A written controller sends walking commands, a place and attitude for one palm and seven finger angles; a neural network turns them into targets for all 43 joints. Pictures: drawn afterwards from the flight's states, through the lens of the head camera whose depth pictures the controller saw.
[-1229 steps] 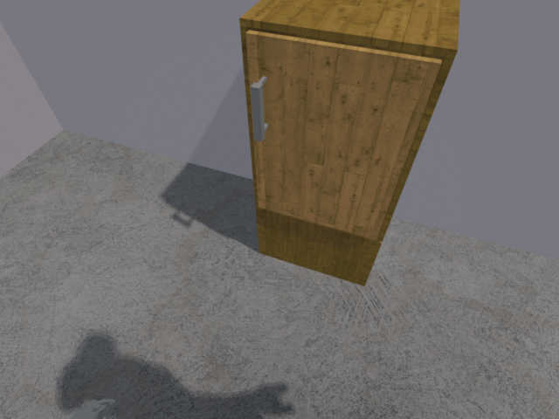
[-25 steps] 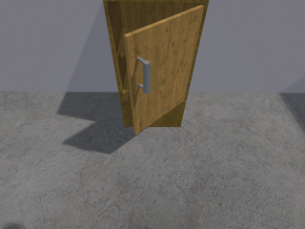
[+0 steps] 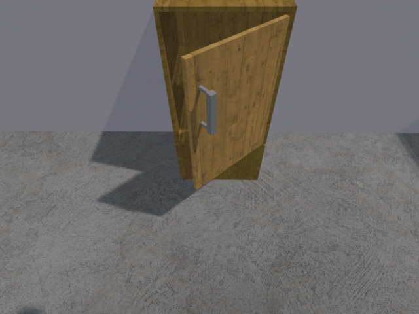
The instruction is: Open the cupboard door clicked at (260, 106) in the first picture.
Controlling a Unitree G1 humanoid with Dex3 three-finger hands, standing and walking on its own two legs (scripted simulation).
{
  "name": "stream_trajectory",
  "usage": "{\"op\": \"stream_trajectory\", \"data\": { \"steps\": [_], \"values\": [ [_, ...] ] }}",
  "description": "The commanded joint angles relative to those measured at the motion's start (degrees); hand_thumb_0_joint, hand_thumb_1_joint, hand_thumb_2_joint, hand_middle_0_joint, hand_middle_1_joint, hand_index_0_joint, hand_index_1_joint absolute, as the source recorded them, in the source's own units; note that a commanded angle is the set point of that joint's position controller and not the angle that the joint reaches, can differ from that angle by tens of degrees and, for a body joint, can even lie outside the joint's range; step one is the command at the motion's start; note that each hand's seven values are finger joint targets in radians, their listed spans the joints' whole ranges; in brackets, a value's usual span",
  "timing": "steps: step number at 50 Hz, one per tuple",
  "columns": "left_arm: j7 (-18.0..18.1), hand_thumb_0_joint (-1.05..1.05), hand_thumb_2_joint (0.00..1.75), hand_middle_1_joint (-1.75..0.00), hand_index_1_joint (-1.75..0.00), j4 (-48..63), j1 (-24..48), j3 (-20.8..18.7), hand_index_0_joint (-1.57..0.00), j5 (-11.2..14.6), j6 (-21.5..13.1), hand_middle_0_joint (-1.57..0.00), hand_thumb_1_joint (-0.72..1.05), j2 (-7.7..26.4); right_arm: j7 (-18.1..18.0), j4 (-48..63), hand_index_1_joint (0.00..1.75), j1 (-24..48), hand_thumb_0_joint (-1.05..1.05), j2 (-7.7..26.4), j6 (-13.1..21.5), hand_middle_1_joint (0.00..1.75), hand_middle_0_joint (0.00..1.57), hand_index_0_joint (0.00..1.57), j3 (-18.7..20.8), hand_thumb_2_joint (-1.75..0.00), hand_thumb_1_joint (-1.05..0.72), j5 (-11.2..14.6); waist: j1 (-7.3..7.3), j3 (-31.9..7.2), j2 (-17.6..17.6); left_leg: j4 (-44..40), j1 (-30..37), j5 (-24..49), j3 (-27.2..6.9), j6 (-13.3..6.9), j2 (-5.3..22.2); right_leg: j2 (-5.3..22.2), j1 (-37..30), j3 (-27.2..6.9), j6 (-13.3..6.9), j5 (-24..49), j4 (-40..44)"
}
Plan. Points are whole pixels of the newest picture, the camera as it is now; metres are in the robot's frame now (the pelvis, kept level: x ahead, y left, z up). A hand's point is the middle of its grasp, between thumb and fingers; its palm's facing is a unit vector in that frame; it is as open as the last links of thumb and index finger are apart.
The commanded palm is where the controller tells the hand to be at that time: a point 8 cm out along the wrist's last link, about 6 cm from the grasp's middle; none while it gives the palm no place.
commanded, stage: let the arm hang, fingers relaxed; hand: left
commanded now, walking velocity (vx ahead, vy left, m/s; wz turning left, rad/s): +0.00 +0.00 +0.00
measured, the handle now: (207, 110) +0.66 +0.05 -0.01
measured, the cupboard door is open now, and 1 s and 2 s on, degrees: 41 41 41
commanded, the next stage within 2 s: look to check the result in 0.32 s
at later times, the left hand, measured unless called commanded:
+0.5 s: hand out of the picture +0.00 +0.16 -0.17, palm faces +0.02 -0.98 -0.18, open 7.4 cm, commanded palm none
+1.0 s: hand out of the picture +0.03 +0.16 -0.17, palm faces +0.02 -0.98 -0.19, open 7.4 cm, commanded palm none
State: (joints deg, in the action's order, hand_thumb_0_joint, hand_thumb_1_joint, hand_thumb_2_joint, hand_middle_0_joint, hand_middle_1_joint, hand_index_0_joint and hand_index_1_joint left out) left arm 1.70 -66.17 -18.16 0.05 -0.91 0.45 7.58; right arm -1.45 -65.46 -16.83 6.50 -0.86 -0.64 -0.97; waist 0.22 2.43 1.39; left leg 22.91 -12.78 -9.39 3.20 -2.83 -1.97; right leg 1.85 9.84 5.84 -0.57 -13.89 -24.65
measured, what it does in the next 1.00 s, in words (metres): stands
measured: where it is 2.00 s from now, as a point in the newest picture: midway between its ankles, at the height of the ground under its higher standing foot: outside the picture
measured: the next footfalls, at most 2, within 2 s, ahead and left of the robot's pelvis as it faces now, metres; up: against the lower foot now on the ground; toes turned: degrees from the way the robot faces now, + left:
none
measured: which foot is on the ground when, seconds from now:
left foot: down 0.00-1.00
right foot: down 0.00-1.00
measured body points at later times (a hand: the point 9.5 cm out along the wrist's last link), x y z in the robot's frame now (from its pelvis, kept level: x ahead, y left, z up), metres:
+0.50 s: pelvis +0.02 +0.00 +0.00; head +0.03 -0.01 +0.45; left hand +0.00 +0.21 -0.16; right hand +0.00 -0.22 -0.16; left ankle +0.03 +0.09 -0.74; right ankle -0.01 -0.11 -0.74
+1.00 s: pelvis +0.03 -0.01 +0.00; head +0.05 -0.02 +0.45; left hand +0.03 +0.21 -0.16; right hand +0.03 -0.23 -0.16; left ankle +0.03 +0.09 -0.74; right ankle -0.01 -0.11 -0.74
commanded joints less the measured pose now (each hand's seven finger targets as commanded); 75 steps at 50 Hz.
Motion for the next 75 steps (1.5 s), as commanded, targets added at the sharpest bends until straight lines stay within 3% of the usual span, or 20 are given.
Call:
{"op": "stream_trajectory", "data": {
  "steps": [1, 10, 15, 21, 53, 55, 58, 61, 64, 67, 69, 70, 71, 72, 73, 74, 75],
  "values": [
    [0.6, 0.00, 0.90, -0.30, -0.30, 0.9, -4.3, -1.3, -0.20, 0.2, -1.0, -0.20, 0.90, 5.4, -0.4, 0.6, 0.30, -4.5, 0.00, 5.6, 1.0, 0.30, 0.20, 0.20, 0.9, -0.90, -0.90, -0.2, -0.10, 3.1, -2.2, -5.6, -1.0, -2.6, -7.4, 0.4, 6.9, 4.6, 2.4, -5.8, -1.8, -0.8, 5.4],
    [0.6, 0.00, 0.90, -0.30, -0.30, 0.9, -3.3, -1.4, -0.20, 0.3, -1.2, -0.20, 0.90, 5.0, -0.5, 0.0, 0.30, -3.8, 0.00, 5.0, 1.3, 0.30, 0.20, 0.20, 0.7, -0.90, -0.90, -0.4, -0.06, 3.6, 0.1, -5.5, -0.6, 0.4, -7.2, 0.7, 6.6, 4.9, 1.5, -6.3, -1.8, 1.3, 5.9],
    [0.5, 0.00, 0.90, -0.30, -0.30, 1.0, -2.9, -1.4, -0.20, 0.4, -1.2, -0.20, 0.90, 5.4, -0.6, 0.1, 0.30, -3.7, 0.00, 5.7, 1.5, 0.30, 0.20, 0.20, 0.8, -0.90, -0.90, -0.3, -0.01, 1.8, 0.0, -5.4, 0.9, 1.9, -7.2, 0.7, 6.9, 5.0, 0.3, -6.1, -1.7, 2.4, 5.9],
    [0.5, 0.00, 0.90, -0.30, -0.30, 1.0, -2.8, -1.4, -0.20, 0.4, -1.4, -0.20, 0.90, 5.7, -0.6, 0.1, 0.30, -3.3, 0.00, 6.2, 1.5, 0.30, 0.20, 0.20, 0.8, -0.90, -0.90, -0.1, -0.05, 2.6, -1.9, -5.0, 1.6, 3.5, -7.0, 0.6, 7.1, 4.9, 0.4, -5.9, -1.6, 2.9, 6.4],
    [0.4, 0.00, 0.90, -0.30, -0.30, 1.2, -0.7, -1.6, -0.20, 0.5, -1.9, -0.20, 0.90, 7.7, -0.9, -0.1, 0.30, -0.2, 0.00, 8.6, 2.1, 0.30, 0.20, 0.20, 0.8, -0.90, -0.90, -0.1, -0.08, -0.3, -1.3, -4.4, 5.0, 11.6, -6.9, 0.7, 7.5, 5.6, -3.7, -5.9, -1.7, 10.9, 7.0],
    [0.5, 0.00, 0.90, -0.30, -0.30, 1.3, -0.8, -1.7, -0.20, 0.4, -1.4, -0.20, 0.90, 6.8, -1.1, -0.3, 0.30, -0.9, 0.00, 7.4, 1.7, 0.30, 0.20, 0.20, 0.8, -0.90, -0.90, -0.2, 0.06, 0.0, -1.3, -3.3, 5.7, 11.8, -5.7, 1.0, 8.0, 5.4, -2.4, -6.9, -1.7, 12.6, 6.3],
    [0.3, 0.00, 0.90, -0.30, -0.30, 2.9, 0.0, -3.1, -0.20, 0.1, -0.4, -0.20, 0.90, 8.3, -1.6, 0.5, 0.30, -1.3, 0.00, 8.5, 0.9, 0.30, 0.20, 0.20, 2.0, -0.90, -0.90, -0.2, 0.33, 0.1, -2.0, -0.3, 5.7, 10.8, -3.3, 1.2, 9.0, 5.3, -0.2, -7.9, -2.1, 16.1, 3.1],
    [-0.2, 0.00, 0.90, -0.30, -0.30, 5.2, 1.1, -4.2, -0.20, -0.2, 0.6, -0.20, 0.90, 9.2, -1.9, 2.7, 0.30, -0.5, 0.00, 10.1, 0.1, 0.30, 0.20, 0.20, 3.2, -0.90, -0.90, -0.2, 0.27, 0.3, -1.8, 1.3, 4.9, 7.3, -2.3, 0.9, 10.5, 4.4, 3.1, -9.1, -2.4, 14.0, 0.4],
    [-0.8, 0.00, 0.90, -0.30, -0.30, 8.0, 2.3, -4.9, -0.20, -0.4, 1.3, -0.20, 0.90, 9.4, -2.1, 5.2, 0.30, 0.1, 0.00, 11.4, 0.0, 0.30, 0.20, 0.20, 4.2, -0.90, -0.90, -0.3, 0.44, 0.1, 0.1, 0.8, 4.1, 3.9, -3.7, -0.2, 12.9, 2.6, 6.4, -10.2, -2.3, 10.7, -3.5],
    [-1.3, 0.00, 0.90, -0.30, -0.30, 9.9, 2.6, -5.4, -0.20, -0.6, 1.6, -0.20, 0.90, 8.7, -2.2, 7.1, 0.30, 0.8, 0.00, 13.3, 0.2, 0.30, 0.20, 0.20, 5.1, -0.90, -0.90, -0.5, -0.04, -1.7, 4.2, -1.3, 4.1, 2.0, -6.9, -2.9, 17.7, -0.1, 9.1, -9.3, -1.7, 4.3, -10.7],
    [-1.7, 0.00, 0.90, -0.30, -0.30, 11.3, 3.8, -5.4, -0.20, -0.6, 1.9, -0.20, 0.90, 8.0, -2.0, 8.1, 0.30, 0.9, 0.00, 14.3, 0.6, 0.30, 0.20, 0.20, 5.4, -0.90, -0.90, -0.7, -0.18, -1.8, 7.9, -3.0, 4.7, 7.1, -8.6, -5.5, 21.9, -1.6, 11.3, -6.4, -0.9, -8.4, -16.8],
    [-1.9, 0.00, 0.90, -0.30, -0.30, 11.9, 4.1, -5.4, -0.20, -0.7, 2.0, -0.20, 0.90, 7.8, -1.9, 8.6, 0.30, 1.2, 0.00, 14.7, 0.6, 0.30, 0.20, 0.20, 5.5, -0.90, -0.90, -0.9, -0.21, -1.8, 8.2, -2.8, 4.5, 9.6, -8.2, -6.4, 23.0, -1.5, 11.4, -5.6, -0.6, -11.9, -18.6],
    [-2.0, 0.00, 0.90, -0.30, -0.30, 12.2, 3.8, -5.5, -0.20, -0.7, 2.0, -0.20, 0.90, 7.6, -1.9, 9.3, 0.30, 1.7, 0.00, 14.8, 0.7, 0.30, 0.20, 0.20, 5.6, -0.90, -0.90, -0.9, -0.68, -2.1, 6.6, -1.4, 3.6, 11.4, -7.2, -6.4, 23.5, -0.9, 9.9, -5.4, -0.5, -12.1, -18.0],
    [-2.2, 0.00, 0.90, -0.30, -0.30, 12.2, 2.8, -5.6, -0.20, -0.7, 1.9, -0.20, 0.90, 7.6, -1.9, 10.0, 0.30, 3.0, 0.00, 15.0, 0.7, 0.30, 0.20, 0.20, 5.6, -0.90, -0.90, -1.0, -1.75, -2.1, 5.2, 1.5, 1.8, 13.5, -4.9, -5.2, 22.3, -0.7, 7.0, -5.2, -0.6, -8.9, -13.9],
    [-2.2, 0.00, 0.90, -0.30, -0.30, 11.8, 0.2, -5.9, -0.20, -0.8, 1.7, -0.20, 0.90, 8.4, -1.7, 10.8, 0.30, 4.9, 0.00, 15.1, 0.5, 0.30, 0.20, 0.20, 5.6, -0.90, -0.90, -0.7, -3.30, -2.4, 2.7, 6.5, -0.9, 10.9, -1.4, -2.7, 19.5, -0.2, 2.7, -6.4, -1.1, -0.5, -7.2],
    [-1.8, 0.00, 0.90, -0.30, -0.30, 11.6, -1.2, -6.6, -0.20, -1.3, 1.1, -0.20, 0.90, 12.2, -1.6, 12.1, 0.30, 5.9, 0.00, 13.2, 0.2, 0.30, 0.20, 0.20, 5.6, -0.90, -0.90, -0.2, -3.89, -2.3, -9.3, 16.8, -7.2, 0.2, 4.2, 1.8, 12.3, 6.4, -1.5, -17.5, -3.6, 12.9, 1.4],
    [-1.1, 0.00, 0.90, -0.30, -0.30, 11.3, -2.4, -7.5, -0.20, -1.2, 0.9, -0.20, 0.90, 16.8, -1.2, 14.2, 0.30, 8.8, 0.00, 10.5, -0.3, 0.30, 0.20, 0.20, 5.2, -0.90, -0.90, 0.2, -5.04, -0.7, -21.8, 29.8, -16.9, -24.0, 6.5, 5.1, 3.9, 16.6, -3.6, -32.5, -8.9, 24.2, 6.7]
  ]
}}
